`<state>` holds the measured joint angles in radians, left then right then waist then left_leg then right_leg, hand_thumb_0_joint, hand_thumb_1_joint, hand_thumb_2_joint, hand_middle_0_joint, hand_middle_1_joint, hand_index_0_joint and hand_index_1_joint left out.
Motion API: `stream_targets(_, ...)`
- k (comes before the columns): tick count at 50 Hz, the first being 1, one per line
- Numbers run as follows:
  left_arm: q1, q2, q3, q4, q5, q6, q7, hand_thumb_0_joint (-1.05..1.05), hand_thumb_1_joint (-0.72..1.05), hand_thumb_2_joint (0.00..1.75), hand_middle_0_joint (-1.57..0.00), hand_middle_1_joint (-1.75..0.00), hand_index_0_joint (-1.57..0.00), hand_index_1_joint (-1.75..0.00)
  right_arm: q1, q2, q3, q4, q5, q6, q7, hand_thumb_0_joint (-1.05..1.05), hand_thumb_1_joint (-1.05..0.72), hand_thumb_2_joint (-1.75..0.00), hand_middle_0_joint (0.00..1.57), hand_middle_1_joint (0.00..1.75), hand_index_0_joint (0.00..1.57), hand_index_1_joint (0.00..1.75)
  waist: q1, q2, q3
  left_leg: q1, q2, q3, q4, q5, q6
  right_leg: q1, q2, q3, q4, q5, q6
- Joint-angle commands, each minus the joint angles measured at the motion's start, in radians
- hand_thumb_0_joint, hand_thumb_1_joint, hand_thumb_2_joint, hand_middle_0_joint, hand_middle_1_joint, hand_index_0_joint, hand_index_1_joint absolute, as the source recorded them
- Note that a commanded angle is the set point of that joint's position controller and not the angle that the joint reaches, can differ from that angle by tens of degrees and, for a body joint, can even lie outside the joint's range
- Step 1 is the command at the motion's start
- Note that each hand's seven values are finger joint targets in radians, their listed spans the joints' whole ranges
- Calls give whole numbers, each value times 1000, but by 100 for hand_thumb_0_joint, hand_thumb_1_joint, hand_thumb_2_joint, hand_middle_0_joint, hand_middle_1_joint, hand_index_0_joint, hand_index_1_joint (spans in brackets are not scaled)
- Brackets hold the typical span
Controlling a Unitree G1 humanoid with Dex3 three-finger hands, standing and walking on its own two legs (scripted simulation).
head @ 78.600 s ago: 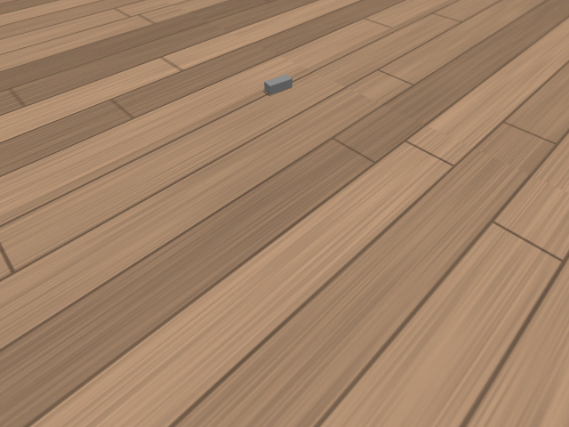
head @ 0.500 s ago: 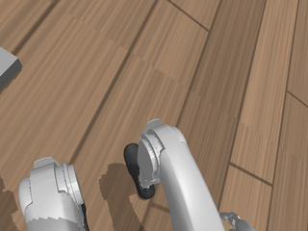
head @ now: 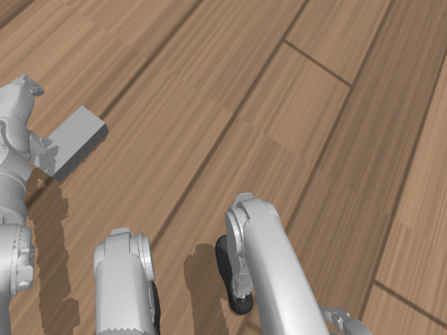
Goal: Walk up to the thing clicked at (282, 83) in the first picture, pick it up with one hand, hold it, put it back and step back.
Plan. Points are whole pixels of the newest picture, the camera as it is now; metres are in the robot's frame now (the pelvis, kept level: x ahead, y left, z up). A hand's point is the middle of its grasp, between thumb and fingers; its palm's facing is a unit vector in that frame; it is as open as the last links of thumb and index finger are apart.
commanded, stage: home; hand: left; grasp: from above
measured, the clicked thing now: (70, 143) +0.56 +0.24 -0.37
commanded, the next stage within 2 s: none
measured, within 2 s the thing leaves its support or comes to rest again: neither
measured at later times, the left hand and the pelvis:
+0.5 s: hand (20, 210) +0.34 +0.19 +0.06, palm faces -0.03 -0.92 -0.39, open 7.5 cm; pelvis +0.02 -0.02 +0.17, yaw +5 degrees
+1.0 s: hand out of the picture +0.25 +0.19 +0.25, palm faces +0.15 -0.97 -0.21, open 7.4 cm; pelvis +0.08 -0.01 +0.31, yaw +5 degrees
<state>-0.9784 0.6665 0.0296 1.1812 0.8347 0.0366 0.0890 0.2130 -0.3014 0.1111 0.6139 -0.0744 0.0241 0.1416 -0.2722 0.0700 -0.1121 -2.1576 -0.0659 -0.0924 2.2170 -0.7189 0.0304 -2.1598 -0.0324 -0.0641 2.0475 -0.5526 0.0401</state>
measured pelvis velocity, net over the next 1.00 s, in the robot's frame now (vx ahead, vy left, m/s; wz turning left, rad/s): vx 0.08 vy -0.01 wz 0.09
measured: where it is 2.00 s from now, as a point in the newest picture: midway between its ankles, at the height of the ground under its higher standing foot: (194, 311)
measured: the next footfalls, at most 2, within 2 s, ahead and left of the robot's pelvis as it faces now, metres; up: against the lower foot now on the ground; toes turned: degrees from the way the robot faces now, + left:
none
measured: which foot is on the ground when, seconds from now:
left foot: down 0.00-1.00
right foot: down 0.00-1.00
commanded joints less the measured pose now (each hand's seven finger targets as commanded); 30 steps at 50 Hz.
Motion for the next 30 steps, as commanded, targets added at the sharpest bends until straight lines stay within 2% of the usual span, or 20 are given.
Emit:
stream_targets(1,-185,135,70,-317,-134,-37,-22,0,35,76,-18,-34,-18,-35,245,-256,-133,-46,32,10,-25,0,-90,-90,20,30,20,30,47,192,-728,466,5,65,-349,230,-1,520,18,-39,-219,119,-95)
stream_targets(2,-98,113,79,-297,-160,-29,-19,0,43,76,-18,-31,-18,-31,236,-247,-137,-53,38,14,-29,0,-90,-90,20,30,20,30,66,182,-722,486,5,57,-379,222,-5,521,15,-37,-223,111,-97)
stream_targets(3,-153,124,82,-476,-187,-35,-14,0,51,80,-19,-31,-18,-31,225,-249,-155,-74,45,16,-33,0,-90,-90,20,30,20,30,94,241,-815,554,4,56,-403,233,-11,549,12,-28,-235,125,-100)
stream_targets(4,-100,126,98,-481,-203,-22,0,0,59,79,-18,-29,-18,-30,203,-235,-160,-95,55,17,-38,0,-90,-90,20,30,20,30,120,234,-841,573,11,50,-444,192,-7,585,17,-25,-246,114,-91)
stream_targets(5,-85,101,99,-570,-239,-16,10,0,67,81,-19,-29,-19,-29,175,-214,-161,-114,65,18,-42,0,-90,-90,20,30,20,30,128,243,-840,573,10,43,-478,168,-4,614,16,-19,-264,115,-87)
stream_targets(6,-12,88,115,-576,-268,-3,23,0,75,85,-19,-28,-19,-28,156,-195,-161,-122,74,20,-47,0,-90,-90,20,30,20,30,135,207,-834,574,15,35,-523,126,4,654,20,-16,-288,104,-76)
stream_targets(8,89,-16,89,-555,-328,19,34,0,90,90,-20,-30,-20,-30,144,-169,-170,-106,80,15,-66,0,-90,-90,20,30,20,30,106,103,-743,553,17,36,-557,94,10,685,25,-14,-348,79,-72)
stream_targets(9,114,-32,91,-583,-356,29,35,0,90,90,-20,-30,-20,-30,141,-165,-172,-102,85,10,-77,0,-90,-90,20,30,20,30,102,80,-714,572,17,21,-586,90,9,689,20,-12,-371,74,-72)
stream_targets(11,117,-18,106,-685,-408,58,34,0,90,90,-20,-30,-20,-30,134,-162,-189,-113,89,2,-101,0,-90,-90,20,30,20,30,124,86,-762,650,24,28,-629,75,9,757,20,-3,-427,54,-69)
stream_targets(12,126,-38,97,-718,-436,78,32,0,90,90,-20,-30,-20,-30,125,-161,-193,-116,92,-3,-115,0,-90,-90,20,30,20,30,123,75,-768,677,26,32,-644,63,10,782,20,2,-459,44,-67)
stream_targets(14,215,-150,44,-726,-515,105,31,0,90,90,-20,-30,-20,-30,93,-139,-187,-110,93,-25,-138,0,-90,-90,20,30,20,30,100,16,-699,687,27,44,-676,48,13,829,25,9,-527,22,-64)
stream_targets(16,304,-183,39,-717,-582,120,32,0,90,90,-20,-30,-20,-30,76,-123,-181,-95,96,-54,-162,0,-90,-90,20,30,20,30,96,-24,-617,698,24,54,-710,42,14,878,27,22,-595,6,-62)
stream_targets(17,351,-189,38,-719,-609,125,31,0,90,90,-20,-30,-20,-30,63,-117,-177,-89,96,-67,-172,0,-90,-90,20,30,20,30,106,-35,-598,721,26,61,-725,50,14,913,28,33,-624,6,-63)
stream_targets(19,394,-211,31,-755,-658,132,27,0,90,90,-20,-30,-20,-30,39,-113,-172,-85,96,-88,-187,0,-90,-90,20,30,20,30,108,-12,-557,782,28,55,-773,64,11,931,26,41,-663,22,-65)
stream_targets(23,500,-204,70,-811,-725,135,43,0,90,90,-20,-30,-20,-30,8,-95,-163,-93,100,-118,-211,0,-90,-90,20,30,20,30,141,5,-510,908,31,46,-865,115,6,1013,29,54,-744,57,-67)
stream_targets(26,582,-244,75,-826,-765,150,49,0,90,90,-20,-30,-20,-30,-9,-84,-153,-102,104,-132,-225,0,-90,-90,20,30,20,30,147,-2,-476,1001,35,32,-938,162,2,1086,31,52,-809,99,-66)
stream_targets(30,691,-281,90,-914,-826,186,40,0,90,90,-20,-30,-20,-30,-28,-78,-143,-131,111,-145,-246,0,-90,-90,20,30,20,30,179,27,-448,1144,45,6,-1061,180,-7,1178,30,47,-896,116,-63)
